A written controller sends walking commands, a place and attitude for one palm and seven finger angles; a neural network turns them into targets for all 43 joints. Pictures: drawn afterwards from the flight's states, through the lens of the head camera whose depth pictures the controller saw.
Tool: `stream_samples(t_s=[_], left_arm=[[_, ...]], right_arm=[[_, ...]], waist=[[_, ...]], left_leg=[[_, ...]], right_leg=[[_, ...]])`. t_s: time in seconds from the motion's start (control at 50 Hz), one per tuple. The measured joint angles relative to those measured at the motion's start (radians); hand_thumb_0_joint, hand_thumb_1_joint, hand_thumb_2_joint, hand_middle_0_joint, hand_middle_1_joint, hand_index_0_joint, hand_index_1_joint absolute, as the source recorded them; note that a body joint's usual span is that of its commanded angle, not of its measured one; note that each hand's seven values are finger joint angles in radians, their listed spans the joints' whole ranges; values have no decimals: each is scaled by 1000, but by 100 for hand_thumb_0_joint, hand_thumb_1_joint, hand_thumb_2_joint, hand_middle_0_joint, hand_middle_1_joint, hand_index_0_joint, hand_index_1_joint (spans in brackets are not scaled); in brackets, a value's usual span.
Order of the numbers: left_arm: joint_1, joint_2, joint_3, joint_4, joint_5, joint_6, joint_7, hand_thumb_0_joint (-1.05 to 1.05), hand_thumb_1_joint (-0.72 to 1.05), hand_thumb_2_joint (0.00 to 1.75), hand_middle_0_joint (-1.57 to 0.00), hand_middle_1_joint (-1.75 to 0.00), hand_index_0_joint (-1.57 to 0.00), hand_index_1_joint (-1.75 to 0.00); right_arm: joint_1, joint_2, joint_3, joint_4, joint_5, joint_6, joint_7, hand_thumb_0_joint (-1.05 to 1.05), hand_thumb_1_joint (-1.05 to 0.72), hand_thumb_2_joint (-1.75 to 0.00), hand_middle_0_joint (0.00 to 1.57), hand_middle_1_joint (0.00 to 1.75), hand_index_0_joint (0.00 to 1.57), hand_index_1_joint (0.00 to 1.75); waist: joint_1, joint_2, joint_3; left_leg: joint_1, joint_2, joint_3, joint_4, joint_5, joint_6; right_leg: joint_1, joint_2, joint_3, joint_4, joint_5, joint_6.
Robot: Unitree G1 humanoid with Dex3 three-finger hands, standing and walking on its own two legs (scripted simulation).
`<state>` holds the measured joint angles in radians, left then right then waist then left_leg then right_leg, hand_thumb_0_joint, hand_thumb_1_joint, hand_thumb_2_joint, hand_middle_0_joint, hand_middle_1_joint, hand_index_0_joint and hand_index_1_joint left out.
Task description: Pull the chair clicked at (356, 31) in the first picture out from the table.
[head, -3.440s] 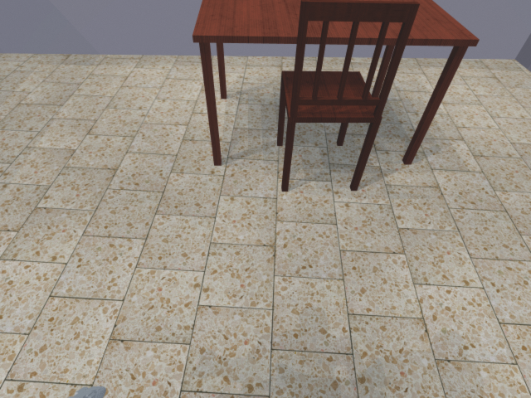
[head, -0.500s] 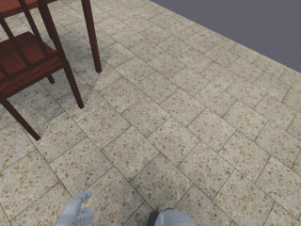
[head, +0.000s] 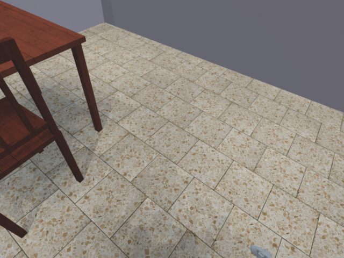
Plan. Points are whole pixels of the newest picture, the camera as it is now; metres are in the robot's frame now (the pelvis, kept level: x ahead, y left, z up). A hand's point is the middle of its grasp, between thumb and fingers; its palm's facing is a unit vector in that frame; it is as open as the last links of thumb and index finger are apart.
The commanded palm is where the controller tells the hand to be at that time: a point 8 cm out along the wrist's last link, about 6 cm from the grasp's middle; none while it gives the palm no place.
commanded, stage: walk to a spot facing it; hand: left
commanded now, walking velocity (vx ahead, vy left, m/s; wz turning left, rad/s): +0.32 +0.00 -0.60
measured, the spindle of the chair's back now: out of the picture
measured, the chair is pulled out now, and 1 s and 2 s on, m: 0.00 0.00 0.00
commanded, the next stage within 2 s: turn to face it in 0.50 s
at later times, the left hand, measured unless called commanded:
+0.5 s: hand (151, 183) +0.38 +0.09 -0.17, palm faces -0.29 -0.93 -0.23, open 7.3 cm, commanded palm none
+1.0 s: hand (148, 169) +0.43 +0.11 -0.18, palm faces -0.18 -0.97 -0.17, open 7.3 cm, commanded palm none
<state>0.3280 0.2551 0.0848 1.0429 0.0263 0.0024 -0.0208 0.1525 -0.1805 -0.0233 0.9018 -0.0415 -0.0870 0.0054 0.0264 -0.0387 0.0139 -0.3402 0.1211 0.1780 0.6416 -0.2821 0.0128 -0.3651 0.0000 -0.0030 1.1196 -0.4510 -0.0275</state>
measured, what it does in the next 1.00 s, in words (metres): walks ahead: right foot, then left foot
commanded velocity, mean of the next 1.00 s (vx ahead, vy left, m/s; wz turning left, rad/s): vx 0.16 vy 0.00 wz -0.06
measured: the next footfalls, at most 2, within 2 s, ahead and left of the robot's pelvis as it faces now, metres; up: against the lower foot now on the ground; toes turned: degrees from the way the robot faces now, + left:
right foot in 0.40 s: +0.30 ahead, -0.17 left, +0.00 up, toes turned -23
left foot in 0.86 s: +0.45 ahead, +0.01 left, +0.00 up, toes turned -10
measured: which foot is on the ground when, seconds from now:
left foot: down 0.00-0.42, up 0.44-0.84, down 0.86-1.00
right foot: up 0.00-0.38, down 0.40-0.90, up 0.92-1.00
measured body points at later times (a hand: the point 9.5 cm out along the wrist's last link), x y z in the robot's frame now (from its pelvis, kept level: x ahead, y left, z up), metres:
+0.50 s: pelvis +0.20 -0.06 -0.02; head +0.24 -0.08 +0.43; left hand +0.39 +0.14 -0.15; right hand +0.08 -0.27 -0.17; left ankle +0.11 +0.12 -0.63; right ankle +0.26 -0.15 -0.73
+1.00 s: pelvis +0.34 -0.06 +0.01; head +0.37 -0.04 +0.45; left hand +0.44 +0.16 -0.16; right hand +0.36 -0.30 -0.13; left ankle +0.41 +0.01 -0.73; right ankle +0.26 -0.16 -0.68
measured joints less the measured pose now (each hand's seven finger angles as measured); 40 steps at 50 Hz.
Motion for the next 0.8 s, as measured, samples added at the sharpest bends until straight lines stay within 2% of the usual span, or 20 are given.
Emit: stream_samples(t_s=[0.04, 0.1, 0.16, 0.24, 0.34, 0.38, 0.4, 0.42, 0.44, 0.48, 0.52, 0.58, 0.66, 0.72, 0.8], left_arm=[[-11, -1, 4, -6, 5, 10, -8, 0, 92, 90, -20, -30, -20, -30], [-29, -17, 8, -36, 9, 20, -15, 0, 92, 90, -19, -30, -20, -30], [-52, -39, 10, -61, 11, 30, -21, 0, 92, 90, -19, -30, -20, -30], [-101, -60, 5, -77, 12, 39, -29, 0, 92, 90, -19, -30, -20, -30], [-175, -67, -3, -92, 10, 32, -33, 0, 91, 90, -19, -30, -20, -30], [-198, -62, -6, -103, 10, 17, -34, 0, 91, 90, -19, -30, -20, -30], [-203, -53, -8, -111, 11, 3, -34, 0, 91, 90, -20, -30, -20, -30], [-208, -44, -7, -119, 11, -16, -32, 0, 91, 90, -20, -30, -20, -30], [-216, -40, -7, -122, 3, -31, -26, 0, 91, 90, -20, -30, -20, -30], [-220, -36, -10, -125, -10, -39, -15, 0, 91, 90, -20, -30, -20, -30], [-208, -37, -15, -118, -13, -33, -2, 0, 91, 90, -20, -30, -20, -30], [-178, -45, -23, -97, -6, -32, 9, 0, 91, 90, -20, -30, -20, -30], [-142, -63, -31, -72, -3, -33, 12, 0, 91, 90, -20, -30, -20, -30], [-126, -77, -38, -56, -3, -36, 21, 0, 91, 90, -20, -30, -20, -30], [-118, -84, -50, -35, -5, -39, 30, 0, 92, 90, -20, -30, -21, -30]], right_arm=[[32, 18, 5, 12, 3, -1, -5, 1, -91, -90, 20, 30, 20, 30], [86, 34, -10, 41, 14, 0, -21, 0, -93, -90, 20, 30, 21, 30], [133, 20, -22, 71, 15, 5, -23, -1, -95, -90, 21, 30, 21, 30], [189, 9, -27, 106, 13, 16, -18, 0, -94, -90, 20, 30, 20, 30], [249, 4, -33, 137, 6, 31, -12, 0, -92, -90, 20, 30, 20, 30], [276, 2, -35, 146, 6, 40, -9, 1, -91, -90, 20, 30, 20, 30], [293, 5, -34, 152, 9, 46, -6, 1, -91, -90, 20, 30, 20, 30], [303, 9, -32, 155, 15, 55, -1, 1, -91, -90, 20, 30, 20, 30], [293, 7, -30, 160, 22, 67, 0, 1, -91, -90, 20, 30, 20, 30], [247, 2, -30, 159, 27, 82, -5, 1, -91, -90, 20, 30, 20, 30], [192, -4, -30, 139, 22, 85, -8, 1, -91, -90, 20, 30, 20, 30], [110, -9, -27, 89, 13, 81, -10, 1, -91, -90, 20, 30, 20, 30], [29, -8, -22, 36, 10, 72, -7, 1, -91, -90, 20, 30, 20, 30], [0, -3, -17, 31, 14, 71, -4, 1, -91, -90, 20, 30, 20, 30], [3, 11, -6, 62, 23, 73, -2, 1, -91, -90, 20, 30, 20, 30]], waist=[[0, -6, -3], [3, -8, -6], [-2, -7, -4], [-24, 0, 21], [-68, 20, 68], [-78, 36, 82], [-78, 35, 84], [-71, 29, 85], [-65, 33, 96], [-66, 40, 112], [-67, 47, 111], [-67, 54, 86], [-61, 63, 46], [-54, 69, 23], [-39, 65, 2]], left_leg=[[63, -1, 26, -61, 4, -8], [145, -6, 68, -150, 8, -8], [212, -10, 111, -211, 0, -12], [291, -6, 163, -252, -32, -33], [372, 27, 225, -224, -117, -84], [385, 64, 243, -151, -176, -109], [371, 89, 241, -64, -206, -114], [325, 113, 210, 78, -204, -101], [250, 120, 129, 260, -228, -93], [95, 88, -23, 554, -216, -81], [-29, 72, -89, 666, -141, -76], [-159, 68, -115, 604, -74, -80], [-246, 54, -128, 460, -12, -88], [-245, 35, -127, 347, 20, -85], [-154, -4, -113, 141, 33, -73]], right_leg=[[-84, -27, -25, 98, 80, 9], [-186, -67, -39, 118, 183, 27], [-255, -100, -48, 63, 252, 46], [-275, -125, -80, -123, 295, 56], [-213, -97, -126, -368, 268, 21], [-160, -63, -153, -437, 234, -8], [-115, -46, -167, -482, 240, -24], [-106, -39, -169, -487, 314, -53], [-119, -29, -165, -434, 300, -71], [-103, -9, -154, -398, 223, -82], [-59, 14, -139, -444, 207, -76], [-2, 37, -107, -541, 240, -69], [58, 52, -70, -628, 253, -65], [108, 56, -65, -668, 245, -54], [178, 51, -90, -690, 208, -35]])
